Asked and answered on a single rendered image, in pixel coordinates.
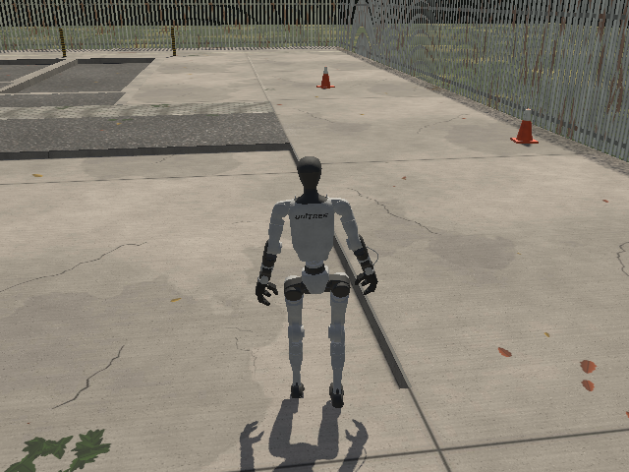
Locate robot right hand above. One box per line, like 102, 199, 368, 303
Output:
355, 271, 378, 295

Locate left robot upper arm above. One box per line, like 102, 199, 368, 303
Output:
267, 200, 291, 255

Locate right robot forearm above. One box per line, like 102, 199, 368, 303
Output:
353, 234, 374, 275

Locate right robot upper arm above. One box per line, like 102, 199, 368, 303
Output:
331, 198, 363, 251

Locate robot left hand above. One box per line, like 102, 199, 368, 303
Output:
256, 281, 278, 306

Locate robot left foot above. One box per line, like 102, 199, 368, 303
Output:
291, 383, 305, 398

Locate robot torso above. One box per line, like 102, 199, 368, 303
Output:
288, 194, 335, 294

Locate left robot forearm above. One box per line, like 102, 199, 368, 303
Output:
257, 240, 277, 284

